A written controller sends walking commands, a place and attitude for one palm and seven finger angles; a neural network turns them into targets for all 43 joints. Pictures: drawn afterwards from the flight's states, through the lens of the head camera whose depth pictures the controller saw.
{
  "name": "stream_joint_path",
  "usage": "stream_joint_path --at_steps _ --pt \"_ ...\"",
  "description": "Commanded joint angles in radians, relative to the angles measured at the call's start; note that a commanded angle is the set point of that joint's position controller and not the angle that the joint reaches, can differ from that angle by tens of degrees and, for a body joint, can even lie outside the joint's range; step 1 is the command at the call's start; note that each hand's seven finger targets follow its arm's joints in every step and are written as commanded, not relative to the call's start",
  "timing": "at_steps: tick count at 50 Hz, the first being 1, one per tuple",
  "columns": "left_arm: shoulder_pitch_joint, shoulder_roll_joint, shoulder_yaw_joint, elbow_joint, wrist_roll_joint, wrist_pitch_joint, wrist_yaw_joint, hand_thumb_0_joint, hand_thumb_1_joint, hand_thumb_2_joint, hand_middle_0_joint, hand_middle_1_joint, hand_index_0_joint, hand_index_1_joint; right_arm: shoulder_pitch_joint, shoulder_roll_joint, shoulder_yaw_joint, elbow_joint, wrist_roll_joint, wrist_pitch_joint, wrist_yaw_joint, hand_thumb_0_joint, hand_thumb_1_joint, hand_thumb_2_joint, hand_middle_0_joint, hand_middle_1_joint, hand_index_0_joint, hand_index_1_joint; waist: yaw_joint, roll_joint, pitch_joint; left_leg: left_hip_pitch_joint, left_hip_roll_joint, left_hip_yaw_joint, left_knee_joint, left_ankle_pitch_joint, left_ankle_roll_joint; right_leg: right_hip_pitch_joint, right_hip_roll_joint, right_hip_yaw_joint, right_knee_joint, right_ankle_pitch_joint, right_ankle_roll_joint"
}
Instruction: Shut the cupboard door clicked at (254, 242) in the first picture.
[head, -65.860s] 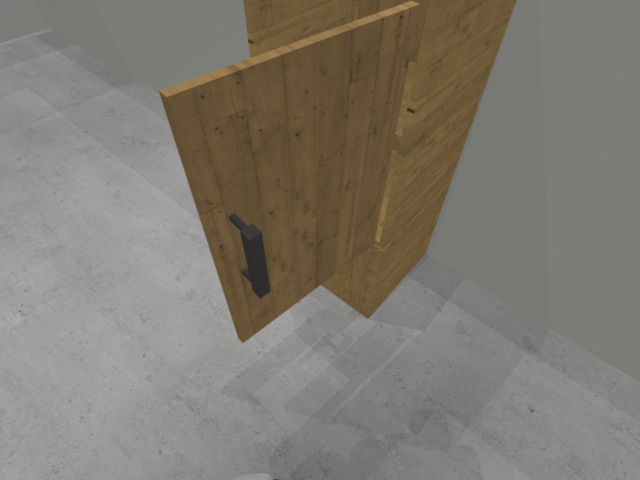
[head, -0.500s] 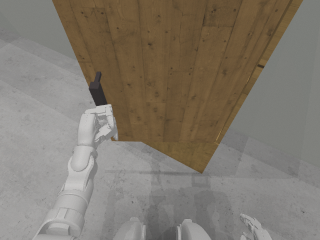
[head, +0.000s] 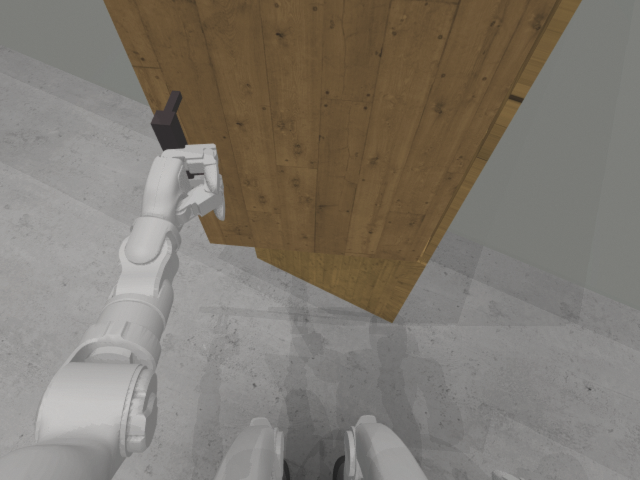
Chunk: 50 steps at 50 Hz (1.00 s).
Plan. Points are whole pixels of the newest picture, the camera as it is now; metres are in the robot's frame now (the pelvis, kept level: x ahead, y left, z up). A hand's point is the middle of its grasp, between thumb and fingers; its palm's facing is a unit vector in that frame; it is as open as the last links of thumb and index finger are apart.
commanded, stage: push the door shut along its arc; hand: left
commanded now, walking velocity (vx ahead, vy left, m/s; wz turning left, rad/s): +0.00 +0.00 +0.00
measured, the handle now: (186, 152) +0.53 +0.17 +0.06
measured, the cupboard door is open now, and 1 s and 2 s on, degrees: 22 11 0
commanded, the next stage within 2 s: pull the fist back off the door in 1.28 s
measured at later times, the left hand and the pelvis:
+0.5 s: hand (242, 157) +0.51 +0.09 +0.06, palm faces -0.29 -0.96 -0.05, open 3.1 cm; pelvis +0.00 +0.01 -0.01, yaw -1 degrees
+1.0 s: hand (260, 131) +0.56 +0.07 +0.07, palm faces -0.39 -0.92 -0.03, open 3.0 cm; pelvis +0.00 +0.01 -0.02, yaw -3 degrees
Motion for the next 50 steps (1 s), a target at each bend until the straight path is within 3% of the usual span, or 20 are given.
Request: stream_joint_path --at_steps 1,3,9,13,14,18,19,22,24,25,30,32,34,35,37,41,43,47,50 --pt "-0.532 0.151 0.039 -0.162 -0.008 -0.060 -0.049 0.000 0.900 0.900 -1.300 -1.500 -1.300 -1.500 0.104 -0.163 -0.058 -0.077 0.007 -0.031 -0.009 0.000 -0.900 -0.900 0.200 0.300 0.200 0.300 -0.065 0.011 -0.420 0.254 0.013 -0.082 -0.124 0.157 0.003 0.184 -0.011 0.116 -0.176 0.186 0.034" --pt "-0.560 0.138 0.029 -0.149 -0.010 -0.055 -0.059 0.000 0.900 0.900 -1.300 -1.500 -1.300 -1.500 0.111 -0.164 -0.057 -0.077 0.007 -0.033 -0.007 0.000 -0.900 -0.900 0.200 0.300 0.200 0.300 -0.074 0.020 -0.436 0.259 0.013 -0.085 -0.118 0.173 0.005 0.169 -0.009 0.113 -0.165 0.201 0.033" --pt "-0.597 0.241 0.104 -0.088 0.008 -0.039 -0.067 0.000 0.900 0.900 -1.300 -1.500 -1.300 -1.500 0.147 -0.174 -0.053 -0.079 0.003 -0.024 -0.001 0.000 -0.900 -0.900 0.200 0.300 0.200 0.300 -0.075 0.033 -0.457 0.215 0.017 -0.084 -0.095 0.194 0.007 0.176 -0.003 0.115 -0.144 0.216 0.031" --pt "-0.669 0.210 0.062 -0.076 0.016 -0.030 -0.086 0.000 0.900 0.900 -1.300 -1.500 -1.300 -1.500 0.162 -0.174 -0.053 -0.075 0.004 -0.022 0.005 0.000 -0.900 -0.900 0.200 0.300 0.200 0.300 -0.110 0.046 -0.461 0.224 0.022 -0.089 -0.077 0.198 0.010 0.131 0.000 0.115 -0.142 0.214 0.035" --pt "-0.669 0.249 0.094 -0.049 0.017 -0.021 -0.088 0.000 0.900 0.900 -1.300 -1.500 -1.300 -1.500 0.172 -0.179 -0.053 -0.072 0.004 -0.020 0.004 0.000 -0.900 -0.900 0.200 0.300 0.200 0.300 -0.107 0.029 -0.442 0.201 0.024 -0.089 -0.074 0.188 0.010 0.138 0.003 0.118 -0.145 0.204 0.035" --pt "-0.703 0.261 0.097 -0.059 0.018 -0.011 -0.108 0.000 0.900 0.900 -1.300 -1.500 -1.300 -1.500 0.188 -0.183 -0.054 -0.074 0.002 -0.019 0.006 0.000 -0.900 -0.900 0.200 0.300 0.200 0.300 -0.107 0.077 -0.508 0.246 0.025 -0.098 -0.066 0.237 0.007 0.125 0.005 0.109 -0.126 0.236 0.030" --pt "-0.720 0.245 0.075 -0.052 0.019 -0.003 -0.116 0.000 0.900 0.900 -1.300 -1.500 -1.300 -1.500 0.189 -0.183 -0.052 -0.070 0.003 -0.017 0.007 0.000 -0.900 -0.900 0.200 0.300 0.200 0.300 -0.125 0.081 -0.490 0.251 0.028 -0.101 -0.064 0.234 0.008 0.102 0.005 0.106 -0.130 0.230 0.031" --pt "-0.780 0.235 0.062 -0.064 0.018 0.003 -0.123 0.000 0.900 0.900 -1.300 -1.500 -1.300 -1.500 0.203 -0.183 -0.052 -0.068 0.001 -0.020 0.008 0.000 -0.900 -0.900 0.200 0.300 0.200 0.300 -0.137 0.106 -0.495 0.273 0.029 -0.111 -0.058 0.243 0.009 0.066 0.009 0.097 -0.123 0.221 0.028" --pt "-0.793 0.252 0.073 -0.023 0.022 0.018 -0.122 0.000 0.900 0.900 -1.300 -1.500 -1.300 -1.500 0.208 -0.189 -0.050 -0.056 -0.001 -0.017 0.006 0.000 -0.900 -0.900 0.200 0.300 0.200 0.300 -0.151 0.077 -0.477 0.252 0.033 -0.113 -0.050 0.232 0.011 0.054 0.011 0.099 -0.129 0.209 0.032" --pt "-0.810 0.293 0.104 -0.028 0.024 0.021 -0.118 0.000 0.900 0.900 -1.300 -1.500 -1.300 -1.500 0.215 -0.192 -0.049 -0.056 -0.002 -0.017 0.005 0.000 -0.900 -0.900 0.200 0.300 0.200 0.300 -0.145 0.076 -0.486 0.231 0.033 -0.109 -0.046 0.225 0.012 0.073 0.011 0.103 -0.127 0.206 0.032" --pt "-0.828 0.342 0.134 -0.002 0.049 0.035 -0.118 0.000 0.900 0.900 -1.300 -1.500 -1.300 -1.500 0.231 -0.192 -0.043 -0.062 -0.008 -0.015 0.011 0.000 -0.900 -0.900 0.200 0.300 0.200 0.300 -0.140 0.105 -0.516 0.229 0.035 -0.109 -0.029 0.280 0.009 0.073 0.015 0.097 -0.103 0.247 0.029" --pt "-0.841 0.319 0.118 0.013 0.053 0.042 -0.121 0.000 0.900 0.900 -1.300 -1.500 -1.300 -1.500 0.241 -0.190 -0.041 -0.066 -0.011 -0.013 0.013 0.000 -0.900 -0.900 0.200 0.300 0.200 0.300 -0.154 0.107 -0.518 0.233 0.034 -0.111 -0.022 0.295 0.012 0.054 0.018 0.093 -0.095 0.257 0.029" --pt "-0.835 0.353 0.139 0.047 0.063 0.058 -0.124 0.000 0.900 0.900 -1.300 -1.500 -1.300 -1.500 0.245 -0.194 -0.040 -0.067 -0.011 -0.008 0.014 0.000 -0.900 -0.900 0.200 0.300 0.200 0.300 -0.151 0.104 -0.509 0.210 0.036 -0.109 -0.014 0.290 0.010 0.057 0.020 0.094 -0.093 0.255 0.030" --pt "-0.865 0.356 0.135 0.028 0.065 0.062 -0.127 0.000 0.900 0.900 -1.300 -1.500 -1.300 -1.500 0.251 -0.196 -0.040 -0.066 -0.012 -0.007 0.013 0.000 -0.900 -0.900 0.200 0.300 0.200 0.300 -0.165 0.090 -0.522 0.204 0.037 -0.108 -0.010 0.295 0.014 0.064 0.020 0.095 -0.093 0.264 0.033" --pt "-0.891 0.358 0.135 -0.007 0.062 0.061 -0.139 0.000 0.900 0.900 -1.300 -1.500 -1.300 -1.500 0.258 -0.193 -0.042 -0.072 -0.014 -0.010 0.014 0.000 -0.900 -0.900 0.200 0.300 0.200 0.300 -0.158 0.135 -0.566 0.231 0.035 -0.109 -0.003 0.333 0.013 0.068 0.022 0.096 -0.079 0.295 0.028" --pt "-0.919 0.348 0.116 0.012 0.059 0.092 -0.164 0.000 0.900 0.900 -1.300 -1.500 -1.300 -1.500 0.262 -0.193 -0.044 -0.057 -0.010 -0.007 0.009 0.000 -0.900 -0.900 0.200 0.300 0.200 0.300 -0.179 0.101 -0.546 0.199 0.036 -0.102 0.006 0.306 0.017 0.079 0.024 0.103 -0.098 0.291 0.034" --pt "-0.949 0.352 0.111 0.013 0.057 0.096 -0.175 0.000 0.900 0.900 -1.300 -1.500 -1.300 -1.500 0.269 -0.196 -0.043 -0.046 -0.009 -0.013 0.005 0.000 -0.900 -0.900 0.200 0.300 0.200 0.300 -0.185 0.131 -0.560 0.235 0.037 -0.110 0.010 0.330 0.015 0.052 0.025 0.099 -0.094 0.298 0.031" --pt "-1.017 0.334 0.085 0.044 0.053 0.116 -0.191 0.000 0.900 0.900 -1.300 -1.500 -1.300 -1.500 0.280 -0.196 -0.038 -0.027 -0.013 -0.026 -0.001 0.000 -0.900 -0.900 0.200 0.300 0.200 0.300 -0.214 0.141 -0.516 0.226 0.038 -0.116 0.016 0.299 0.020 -0.006 0.029 0.089 -0.098 0.248 0.028" --pt "-1.072 0.364 0.095 0.062 0.056 0.126 -0.198 0.000 0.900 0.900 -1.300 -1.500 -1.300 -1.500 0.283 -0.203 -0.034 -0.016 -0.017 -0.037 -0.007 0.000 -0.900 -0.900 0.200 0.300 0.200 0.300 -0.230 0.142 -0.512 0.204 0.042 -0.119 0.033 0.282 0.021 -0.030 0.029 0.089 -0.094 0.222 0.029"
